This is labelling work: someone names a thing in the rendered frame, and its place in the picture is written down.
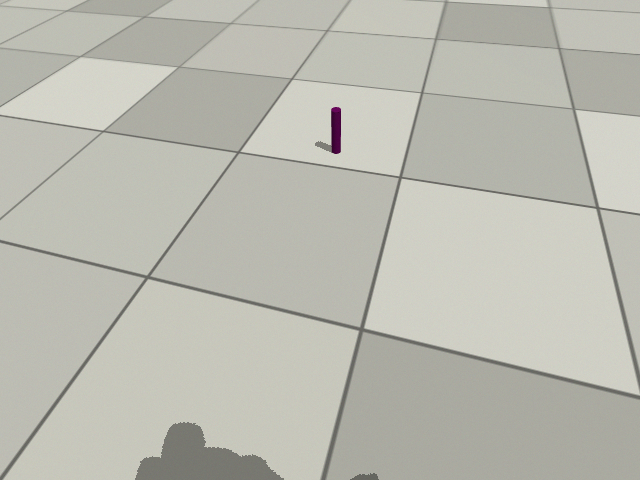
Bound can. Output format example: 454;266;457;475
331;107;341;154

